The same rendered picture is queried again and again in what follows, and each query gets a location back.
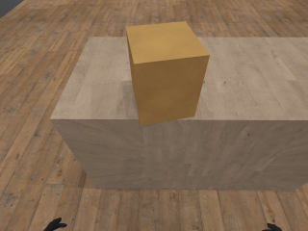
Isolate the pedestal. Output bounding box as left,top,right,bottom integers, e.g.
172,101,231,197
49,37,308,191

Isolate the robot left hand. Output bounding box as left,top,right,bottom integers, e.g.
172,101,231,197
43,218,67,231

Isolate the carton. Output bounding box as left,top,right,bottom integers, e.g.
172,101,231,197
125,21,210,125

